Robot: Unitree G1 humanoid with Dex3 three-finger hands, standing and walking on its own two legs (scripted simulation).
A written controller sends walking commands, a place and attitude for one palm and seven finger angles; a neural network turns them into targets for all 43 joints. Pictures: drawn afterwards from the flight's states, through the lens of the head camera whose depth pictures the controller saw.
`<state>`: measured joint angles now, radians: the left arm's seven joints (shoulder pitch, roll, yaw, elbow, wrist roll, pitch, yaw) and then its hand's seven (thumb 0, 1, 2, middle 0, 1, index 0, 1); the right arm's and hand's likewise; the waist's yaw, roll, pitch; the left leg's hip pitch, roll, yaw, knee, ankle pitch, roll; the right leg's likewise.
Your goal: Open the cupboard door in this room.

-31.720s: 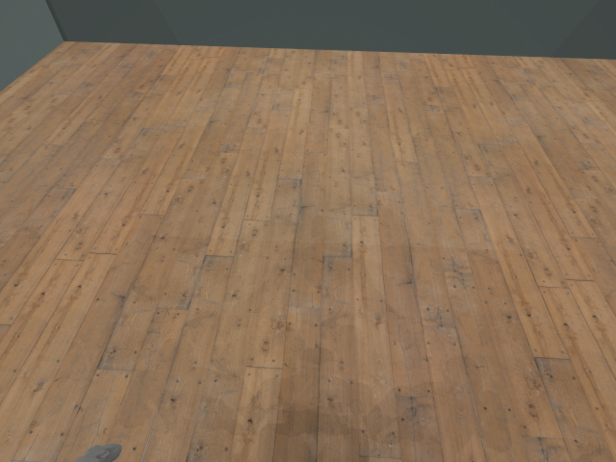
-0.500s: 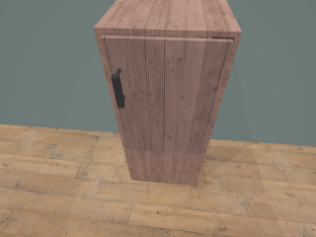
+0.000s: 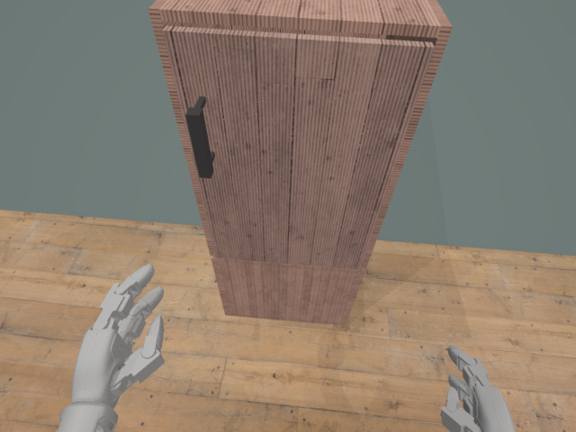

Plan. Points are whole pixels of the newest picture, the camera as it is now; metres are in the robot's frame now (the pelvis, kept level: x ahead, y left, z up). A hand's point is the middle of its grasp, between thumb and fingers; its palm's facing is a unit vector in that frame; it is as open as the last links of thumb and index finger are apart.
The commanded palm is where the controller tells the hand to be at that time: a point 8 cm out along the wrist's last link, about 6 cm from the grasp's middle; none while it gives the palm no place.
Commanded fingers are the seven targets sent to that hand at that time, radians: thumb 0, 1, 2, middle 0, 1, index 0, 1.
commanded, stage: raise the hand with hooked fingers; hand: left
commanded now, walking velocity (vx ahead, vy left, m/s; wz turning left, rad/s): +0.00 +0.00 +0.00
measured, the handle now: (203, 138) +0.57 +0.18 +0.10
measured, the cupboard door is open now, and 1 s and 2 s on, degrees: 0 0 0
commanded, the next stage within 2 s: move the hooked fingers beside the handle in 1.82 s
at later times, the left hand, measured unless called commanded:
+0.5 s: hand (126, 359) +0.21 +0.21 +0.03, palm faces -0.05 -1.00 -0.06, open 10.7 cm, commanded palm +0.17 +0.27 +0.04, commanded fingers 0.00 -0.03 0.50 -0.27 -0.90 -0.27 -0.90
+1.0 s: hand (80, 311) +0.24 +0.26 +0.08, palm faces +0.00 -1.00 -0.06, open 13.5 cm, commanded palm +0.22 +0.31 +0.09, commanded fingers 0.00 -0.50 0.30 -0.30 -1.20 -0.30 -1.20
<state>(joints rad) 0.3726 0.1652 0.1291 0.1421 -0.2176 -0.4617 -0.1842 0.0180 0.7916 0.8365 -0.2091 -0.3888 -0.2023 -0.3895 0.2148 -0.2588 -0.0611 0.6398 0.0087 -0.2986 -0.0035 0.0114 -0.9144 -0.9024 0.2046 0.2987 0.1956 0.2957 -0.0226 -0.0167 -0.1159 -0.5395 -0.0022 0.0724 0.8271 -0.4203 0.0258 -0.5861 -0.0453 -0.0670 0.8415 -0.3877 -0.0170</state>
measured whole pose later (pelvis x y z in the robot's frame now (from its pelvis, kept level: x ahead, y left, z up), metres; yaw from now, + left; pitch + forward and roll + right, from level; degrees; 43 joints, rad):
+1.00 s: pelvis +0.00 +0.01 +0.00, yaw +1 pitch +6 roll -2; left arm 0.13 0.38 0.36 0.20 -0.36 -0.24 -0.46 0.00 -0.38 0.35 -0.30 -1.13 -0.29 -1.13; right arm 0.26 -0.27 0.04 0.54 0.05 -0.26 -0.07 0.01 -0.91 -0.90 0.21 0.30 0.20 0.30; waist 0.01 0.02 -0.07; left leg -0.53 0.02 0.02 0.86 -0.43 0.03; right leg -0.53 -0.02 -0.11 0.79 -0.37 -0.01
